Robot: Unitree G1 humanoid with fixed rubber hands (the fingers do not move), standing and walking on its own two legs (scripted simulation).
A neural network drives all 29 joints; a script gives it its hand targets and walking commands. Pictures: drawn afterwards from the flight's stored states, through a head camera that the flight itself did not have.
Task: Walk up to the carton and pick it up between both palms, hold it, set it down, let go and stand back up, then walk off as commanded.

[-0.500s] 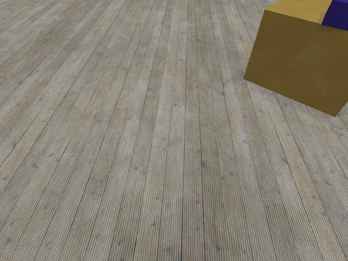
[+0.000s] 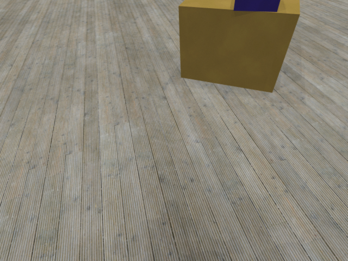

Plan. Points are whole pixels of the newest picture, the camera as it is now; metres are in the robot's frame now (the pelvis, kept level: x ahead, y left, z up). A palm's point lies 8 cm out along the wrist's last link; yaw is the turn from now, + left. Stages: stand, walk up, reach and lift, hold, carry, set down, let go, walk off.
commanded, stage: walk up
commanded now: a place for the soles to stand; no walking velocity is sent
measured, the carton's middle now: out of the picture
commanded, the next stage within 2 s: none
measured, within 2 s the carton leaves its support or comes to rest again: neither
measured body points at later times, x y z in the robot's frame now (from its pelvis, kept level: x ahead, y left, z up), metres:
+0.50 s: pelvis +0.22 -0.04 -0.02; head +0.23 -0.05 +0.43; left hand +0.44 +0.23 -0.11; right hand +0.17 -0.39 -0.13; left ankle +0.17 +0.13 -0.70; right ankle +0.27 -0.17 -0.72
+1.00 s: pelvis +0.41 -0.09 -0.02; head +0.42 -0.09 +0.43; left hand +0.58 +0.19 -0.14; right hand +0.41 -0.42 -0.12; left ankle +0.48 +0.03 -0.72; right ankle +0.42 -0.21 -0.69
